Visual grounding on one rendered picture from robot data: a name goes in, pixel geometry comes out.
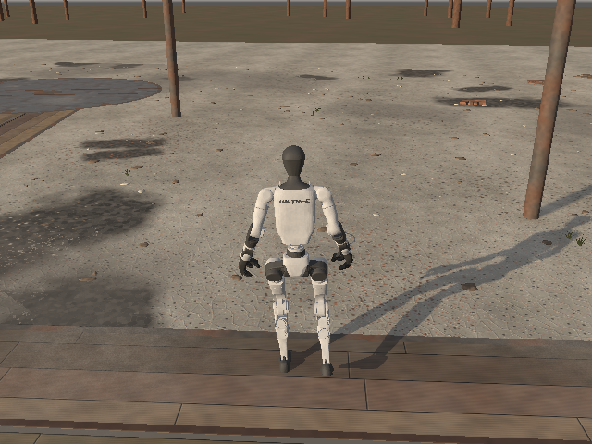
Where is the robot right shin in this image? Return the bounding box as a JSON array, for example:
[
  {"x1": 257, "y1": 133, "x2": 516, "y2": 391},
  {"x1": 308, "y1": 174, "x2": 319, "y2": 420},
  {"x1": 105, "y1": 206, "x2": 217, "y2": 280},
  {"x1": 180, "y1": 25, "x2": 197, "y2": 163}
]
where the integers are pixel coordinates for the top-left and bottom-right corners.
[{"x1": 316, "y1": 302, "x2": 330, "y2": 364}]

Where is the right robot hand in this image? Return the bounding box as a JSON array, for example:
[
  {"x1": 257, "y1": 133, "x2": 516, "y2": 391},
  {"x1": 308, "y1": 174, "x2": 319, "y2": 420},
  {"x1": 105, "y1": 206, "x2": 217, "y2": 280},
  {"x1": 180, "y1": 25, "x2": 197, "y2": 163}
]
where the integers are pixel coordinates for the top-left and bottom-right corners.
[{"x1": 331, "y1": 252, "x2": 353, "y2": 270}]

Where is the left robot forearm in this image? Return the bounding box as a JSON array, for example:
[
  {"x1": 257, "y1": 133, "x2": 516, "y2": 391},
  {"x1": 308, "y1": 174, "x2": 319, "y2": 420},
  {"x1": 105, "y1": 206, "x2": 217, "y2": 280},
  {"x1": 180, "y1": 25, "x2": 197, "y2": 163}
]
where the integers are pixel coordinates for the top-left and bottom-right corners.
[{"x1": 240, "y1": 223, "x2": 259, "y2": 261}]

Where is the right robot upper arm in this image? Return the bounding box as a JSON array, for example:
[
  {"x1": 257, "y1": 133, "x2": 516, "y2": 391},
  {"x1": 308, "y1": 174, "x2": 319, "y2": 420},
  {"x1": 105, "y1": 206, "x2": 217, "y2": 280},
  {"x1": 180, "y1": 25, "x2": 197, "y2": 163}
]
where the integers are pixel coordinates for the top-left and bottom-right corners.
[{"x1": 314, "y1": 185, "x2": 341, "y2": 236}]

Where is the left robot upper arm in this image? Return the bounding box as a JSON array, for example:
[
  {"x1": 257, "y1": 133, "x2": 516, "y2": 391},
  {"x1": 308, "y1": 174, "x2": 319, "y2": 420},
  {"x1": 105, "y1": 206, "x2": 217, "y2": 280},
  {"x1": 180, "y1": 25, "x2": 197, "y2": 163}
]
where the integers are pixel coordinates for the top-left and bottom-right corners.
[{"x1": 250, "y1": 186, "x2": 276, "y2": 238}]

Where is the right robot foot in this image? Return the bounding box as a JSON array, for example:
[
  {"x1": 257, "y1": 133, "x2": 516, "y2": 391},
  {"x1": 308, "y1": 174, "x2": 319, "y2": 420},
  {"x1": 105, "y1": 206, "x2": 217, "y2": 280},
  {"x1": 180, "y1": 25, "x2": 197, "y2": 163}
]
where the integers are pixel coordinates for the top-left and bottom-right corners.
[{"x1": 320, "y1": 361, "x2": 334, "y2": 376}]

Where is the right robot forearm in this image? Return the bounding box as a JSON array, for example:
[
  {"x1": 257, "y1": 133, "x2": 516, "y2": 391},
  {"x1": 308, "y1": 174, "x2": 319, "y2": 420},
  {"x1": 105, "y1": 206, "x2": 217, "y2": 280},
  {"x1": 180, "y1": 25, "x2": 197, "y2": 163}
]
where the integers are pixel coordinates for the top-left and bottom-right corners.
[{"x1": 332, "y1": 221, "x2": 351, "y2": 255}]

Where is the left robot hand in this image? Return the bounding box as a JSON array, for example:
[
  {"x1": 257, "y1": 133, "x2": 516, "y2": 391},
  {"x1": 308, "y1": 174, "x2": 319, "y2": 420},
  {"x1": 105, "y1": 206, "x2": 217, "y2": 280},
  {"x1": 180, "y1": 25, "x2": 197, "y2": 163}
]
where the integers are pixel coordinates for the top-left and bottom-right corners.
[{"x1": 239, "y1": 257, "x2": 260, "y2": 278}]

